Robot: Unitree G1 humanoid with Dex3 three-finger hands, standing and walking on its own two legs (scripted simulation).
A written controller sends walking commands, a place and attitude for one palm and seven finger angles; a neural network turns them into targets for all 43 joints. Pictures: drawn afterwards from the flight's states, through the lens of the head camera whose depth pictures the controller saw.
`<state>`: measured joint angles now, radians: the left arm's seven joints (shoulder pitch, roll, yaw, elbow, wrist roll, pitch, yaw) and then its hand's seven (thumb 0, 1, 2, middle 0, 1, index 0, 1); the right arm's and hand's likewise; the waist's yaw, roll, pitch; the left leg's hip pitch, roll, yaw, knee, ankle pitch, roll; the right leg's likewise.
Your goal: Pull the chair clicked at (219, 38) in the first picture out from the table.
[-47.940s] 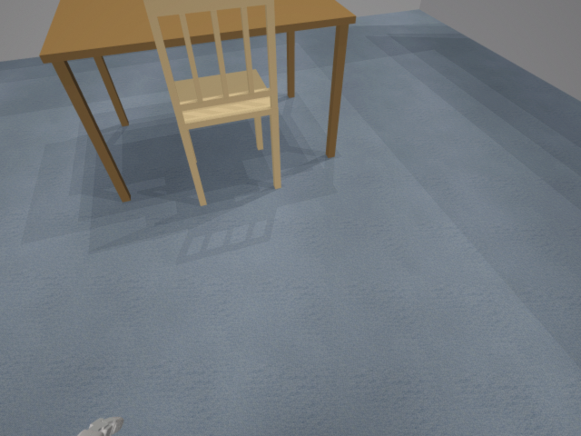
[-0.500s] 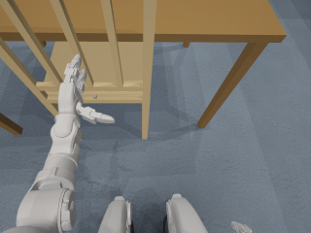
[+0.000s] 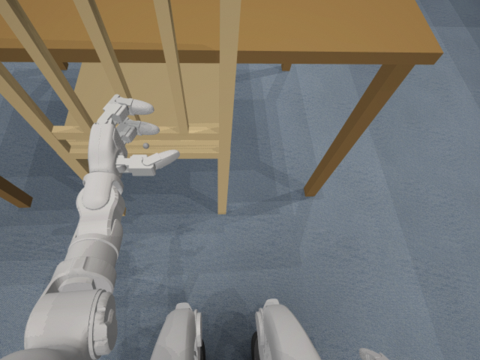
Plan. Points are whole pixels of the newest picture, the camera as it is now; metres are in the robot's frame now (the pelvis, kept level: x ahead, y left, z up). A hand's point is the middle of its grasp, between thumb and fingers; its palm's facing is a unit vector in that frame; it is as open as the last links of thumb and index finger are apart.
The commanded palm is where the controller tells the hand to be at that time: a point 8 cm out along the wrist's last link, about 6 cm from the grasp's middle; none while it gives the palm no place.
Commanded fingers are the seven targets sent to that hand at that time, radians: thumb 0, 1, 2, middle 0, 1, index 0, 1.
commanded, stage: hook a spindle and tug to test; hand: left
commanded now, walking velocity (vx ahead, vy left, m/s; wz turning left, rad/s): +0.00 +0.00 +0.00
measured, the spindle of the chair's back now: (116, 77) +0.59 +0.20 +0.05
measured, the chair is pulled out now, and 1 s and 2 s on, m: -0.10 -0.10 -0.10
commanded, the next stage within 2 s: open the thumb and straighten the fingers in 0.86 s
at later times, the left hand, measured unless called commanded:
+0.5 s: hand (147, 158) +0.44 +0.14 +0.02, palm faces +0.00 -1.00 -0.02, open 4.4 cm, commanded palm +0.41 +0.18 +0.03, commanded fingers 0.00 0.90 0.90 -0.50 -1.45 -0.50 -1.45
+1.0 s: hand (146, 170) +0.41 +0.13 +0.03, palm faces -0.01 -1.00 -0.04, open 4.4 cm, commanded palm +0.39 +0.19 +0.02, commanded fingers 0.00 0.54 0.73 -0.50 -1.45 -0.50 -1.45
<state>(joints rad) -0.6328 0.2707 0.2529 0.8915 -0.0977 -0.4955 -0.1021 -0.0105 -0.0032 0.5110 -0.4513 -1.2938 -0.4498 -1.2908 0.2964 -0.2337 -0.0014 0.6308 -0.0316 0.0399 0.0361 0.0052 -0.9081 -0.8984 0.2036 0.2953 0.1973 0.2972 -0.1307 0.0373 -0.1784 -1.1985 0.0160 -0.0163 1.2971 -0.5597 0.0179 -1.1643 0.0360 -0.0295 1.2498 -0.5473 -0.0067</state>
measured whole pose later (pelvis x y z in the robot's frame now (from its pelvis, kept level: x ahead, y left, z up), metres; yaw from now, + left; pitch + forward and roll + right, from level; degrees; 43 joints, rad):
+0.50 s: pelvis +0.00 +0.00 +0.00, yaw +0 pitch +25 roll -2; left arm -0.55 0.23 0.22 0.84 -0.09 -0.49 -0.07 0.01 0.88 0.89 -0.50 -1.45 -0.50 -1.45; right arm 0.29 -0.23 0.00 0.61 -0.03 0.05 0.04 0.01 -0.91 -0.90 0.20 0.30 0.20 0.30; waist -0.12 0.03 -0.18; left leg -1.17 0.01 -0.01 1.28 -0.56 0.02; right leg -1.14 0.03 -0.02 1.24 -0.55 0.00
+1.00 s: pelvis +0.00 -0.01 +0.00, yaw +1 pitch +24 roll -2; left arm -0.47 0.22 0.18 0.75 -0.10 -0.50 -0.08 0.01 0.90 0.90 -0.50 -1.45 -0.50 -1.45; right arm 0.25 -0.23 0.00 0.60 -0.02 0.02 0.03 0.01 -0.91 -0.90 0.20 0.30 0.20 0.30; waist -0.09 0.03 -0.18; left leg -1.16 0.01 -0.02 1.29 -0.56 0.01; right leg -1.13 0.03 -0.03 1.26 -0.55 -0.01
